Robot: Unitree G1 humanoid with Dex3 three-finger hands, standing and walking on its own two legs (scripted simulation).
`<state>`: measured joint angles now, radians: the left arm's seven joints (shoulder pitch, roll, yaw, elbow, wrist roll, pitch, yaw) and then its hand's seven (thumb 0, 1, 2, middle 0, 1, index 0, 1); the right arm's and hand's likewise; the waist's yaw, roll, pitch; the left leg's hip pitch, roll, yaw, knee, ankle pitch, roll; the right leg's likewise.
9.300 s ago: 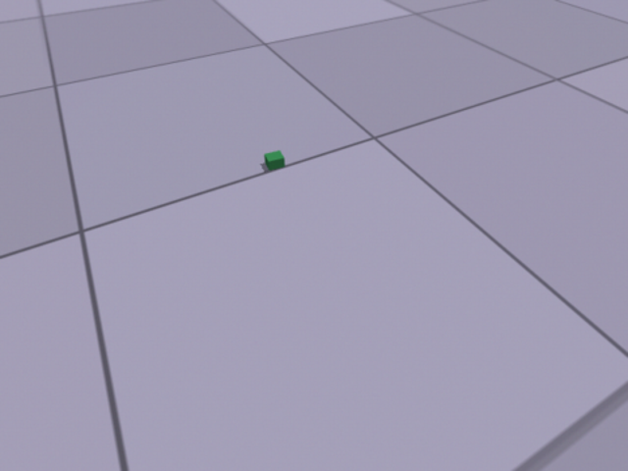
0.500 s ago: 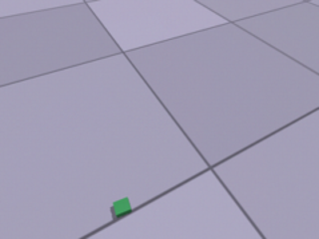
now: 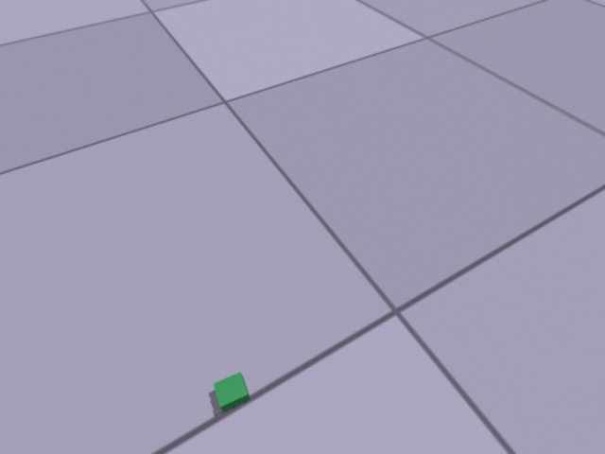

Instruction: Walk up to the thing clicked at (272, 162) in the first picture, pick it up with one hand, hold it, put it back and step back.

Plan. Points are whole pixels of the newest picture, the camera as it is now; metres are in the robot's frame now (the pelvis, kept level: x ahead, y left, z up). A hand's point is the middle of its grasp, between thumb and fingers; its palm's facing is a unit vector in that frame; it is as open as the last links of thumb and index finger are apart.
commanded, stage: walk up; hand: left
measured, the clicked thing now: (232, 391) +0.41 +0.25 -0.74
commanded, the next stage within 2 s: none
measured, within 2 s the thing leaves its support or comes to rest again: neither
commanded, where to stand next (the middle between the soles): +0.03 +0.00 m, yaw +1 degrees
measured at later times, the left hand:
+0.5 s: hand out of the picture +0.13 +0.26 -0.14, palm faces -0.01 -0.95 -0.32, open 7.4 cm
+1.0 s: hand out of the picture +0.08 +0.27 -0.15, palm faces -0.01 -0.95 -0.32, open 7.4 cm
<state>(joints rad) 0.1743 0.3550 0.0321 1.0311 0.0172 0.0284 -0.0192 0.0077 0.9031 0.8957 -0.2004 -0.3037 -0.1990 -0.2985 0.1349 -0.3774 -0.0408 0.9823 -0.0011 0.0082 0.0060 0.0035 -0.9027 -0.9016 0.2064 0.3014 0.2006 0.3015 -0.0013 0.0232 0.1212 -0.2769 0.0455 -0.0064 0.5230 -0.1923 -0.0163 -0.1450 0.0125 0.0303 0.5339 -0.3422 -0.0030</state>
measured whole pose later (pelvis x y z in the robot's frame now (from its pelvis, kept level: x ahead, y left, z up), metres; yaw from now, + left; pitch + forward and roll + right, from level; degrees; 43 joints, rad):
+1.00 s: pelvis +0.01 +0.02 +0.01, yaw +0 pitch -3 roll +0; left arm 0.11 0.35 0.02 1.14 0.00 0.02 -0.02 0.01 0.90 0.90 -0.20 -0.30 -0.20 -0.30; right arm 0.08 -0.33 -0.01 1.12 0.00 -0.01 0.00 0.00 -0.90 -0.90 0.21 0.30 0.20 0.30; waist 0.00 -0.01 0.06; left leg -0.16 0.02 0.02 0.32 -0.12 -0.01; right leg -0.02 -0.02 0.05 0.30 -0.23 0.03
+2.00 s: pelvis -0.04 +0.01 +0.00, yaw +5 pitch -4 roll +1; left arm 0.30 0.43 0.05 0.93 0.00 0.01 0.00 0.01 0.90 0.90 -0.20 -0.30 -0.20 -0.30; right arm 0.15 -0.35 -0.05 0.89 -0.02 -0.01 0.03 0.00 -0.90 -0.90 0.21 0.30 0.20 0.30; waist 0.03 -0.04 0.10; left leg -0.26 -0.01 0.01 0.58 -0.27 0.01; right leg -0.27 -0.02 0.07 0.85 -0.52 -0.02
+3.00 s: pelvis -0.04 +0.00 +0.01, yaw +1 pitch -3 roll +0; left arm 0.09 0.35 0.00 1.11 0.00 -0.01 -0.03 0.01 0.90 0.90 -0.20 -0.30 -0.20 -0.30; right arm 0.13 -0.35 0.00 1.13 -0.01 -0.02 0.02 0.00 -0.90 -0.90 0.21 0.30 0.20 0.30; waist -0.02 0.00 0.05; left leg -0.13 0.04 0.05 0.36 -0.16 -0.02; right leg -0.14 0.00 0.04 0.37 -0.17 0.01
